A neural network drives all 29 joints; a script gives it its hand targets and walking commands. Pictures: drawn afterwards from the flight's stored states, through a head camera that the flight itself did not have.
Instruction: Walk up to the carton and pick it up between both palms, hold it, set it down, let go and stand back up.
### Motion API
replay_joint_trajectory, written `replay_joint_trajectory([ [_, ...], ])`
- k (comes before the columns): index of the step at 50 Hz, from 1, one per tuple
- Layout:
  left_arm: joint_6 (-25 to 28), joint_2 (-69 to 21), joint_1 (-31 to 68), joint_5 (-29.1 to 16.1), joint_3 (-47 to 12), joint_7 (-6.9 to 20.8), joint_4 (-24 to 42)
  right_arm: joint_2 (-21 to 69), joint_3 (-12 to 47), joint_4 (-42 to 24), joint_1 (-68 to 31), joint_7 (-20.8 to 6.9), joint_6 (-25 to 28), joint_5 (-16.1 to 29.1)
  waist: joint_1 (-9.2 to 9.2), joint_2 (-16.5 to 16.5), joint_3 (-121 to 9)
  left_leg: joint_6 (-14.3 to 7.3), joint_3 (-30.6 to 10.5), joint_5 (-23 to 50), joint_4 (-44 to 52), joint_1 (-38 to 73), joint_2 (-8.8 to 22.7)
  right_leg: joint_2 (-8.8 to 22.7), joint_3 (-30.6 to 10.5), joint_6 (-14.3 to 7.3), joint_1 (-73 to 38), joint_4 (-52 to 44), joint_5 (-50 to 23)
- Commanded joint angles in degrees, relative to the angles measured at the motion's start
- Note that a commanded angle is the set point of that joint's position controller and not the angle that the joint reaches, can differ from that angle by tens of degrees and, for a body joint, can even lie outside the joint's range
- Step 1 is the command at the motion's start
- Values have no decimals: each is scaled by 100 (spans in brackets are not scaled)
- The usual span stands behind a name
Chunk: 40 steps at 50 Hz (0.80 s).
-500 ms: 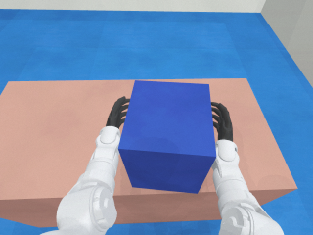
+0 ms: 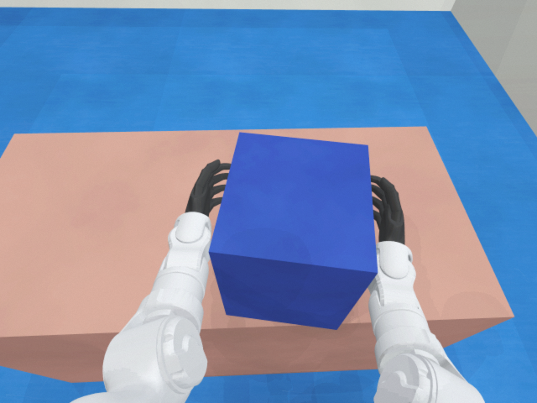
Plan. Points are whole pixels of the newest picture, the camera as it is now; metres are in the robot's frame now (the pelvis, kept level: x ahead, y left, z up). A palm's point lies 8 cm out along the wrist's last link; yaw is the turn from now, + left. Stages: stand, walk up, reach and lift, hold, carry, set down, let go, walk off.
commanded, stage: set down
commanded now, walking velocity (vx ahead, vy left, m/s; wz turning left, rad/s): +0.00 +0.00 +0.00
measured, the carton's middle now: (291, 237) +0.39 +0.00 -0.02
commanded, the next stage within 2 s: none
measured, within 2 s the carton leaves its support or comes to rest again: neither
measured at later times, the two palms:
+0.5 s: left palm (200, 210) +0.40 +0.15 +0.02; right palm (389, 233) +0.38 -0.14 +0.03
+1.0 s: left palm (201, 211) +0.41 +0.15 +0.02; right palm (388, 234) +0.38 -0.14 +0.02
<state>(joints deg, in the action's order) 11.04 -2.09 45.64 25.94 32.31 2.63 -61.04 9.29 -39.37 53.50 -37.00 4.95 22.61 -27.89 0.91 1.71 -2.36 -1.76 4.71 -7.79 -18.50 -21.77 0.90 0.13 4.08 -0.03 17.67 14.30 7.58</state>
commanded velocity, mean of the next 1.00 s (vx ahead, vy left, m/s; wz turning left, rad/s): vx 0.00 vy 0.00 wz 0.00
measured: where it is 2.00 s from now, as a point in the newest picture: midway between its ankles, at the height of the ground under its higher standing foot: outside the picture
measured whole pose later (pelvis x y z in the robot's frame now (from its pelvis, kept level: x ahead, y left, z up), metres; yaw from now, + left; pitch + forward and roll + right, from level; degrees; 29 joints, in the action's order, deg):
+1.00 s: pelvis +0.00 +0.00 +0.00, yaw -1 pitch +11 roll -1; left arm 12.0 -2.0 44.5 27.2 32.9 1.6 -58.8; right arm 8.7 -37.7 55.6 -38.2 4.5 21.9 -26.1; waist 0.3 2.9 -1.8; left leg -2.2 6.5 -9.2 -21.3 -23.4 1.4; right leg 0.2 3.2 0.2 19.9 17.5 8.8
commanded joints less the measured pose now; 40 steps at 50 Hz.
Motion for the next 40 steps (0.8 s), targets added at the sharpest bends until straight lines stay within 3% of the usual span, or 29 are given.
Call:
replay_joint_trajectory([
  [1, 283, -2507, 2558, 208, -1080, 432, 36, 2909, 1788, 202, -2898, -611, 78, -433, 73, -84, -2695, 194, 245, 1735, -57, 1045, 54, -41, 147, 107, -1520, 287, -1571],
  [14, 202, -2477, 2302, 374, -952, 457, 217, 2871, 1632, 195, -2670, -631, 32, -527, 112, -162, -2421, 156, 258, 1733, -51, 1092, 48, -27, 163, 113, -1470, 299, -1398],
  [25, 172, -2407, 2188, 475, -844, 466, 298, 2839, 1480, 203, -2512, -647, -42, -645, 36, -117, -2191, 83, 253, 1481, -16, 1016, 25, -31, 133, 81, -1275, 234, -1050],
  [27, 183, -2401, 2118, 476, -817, 451, 332, 2806, 1446, 220, -2479, -664, -41, -609, 103, -153, -2169, 89, 267, 1496, -28, 1112, 30, -42, 135, 60, -1193, 216, -951],
  [40, 173, -2106, 1924, 489, -703, 360, 433, 2537, 1365, 233, -2230, -640, -132, -571, 112, -131, -2066, 54, 251, 1586, -131, 1149, 11, -63, 107, 33, -951, 239, -771],
])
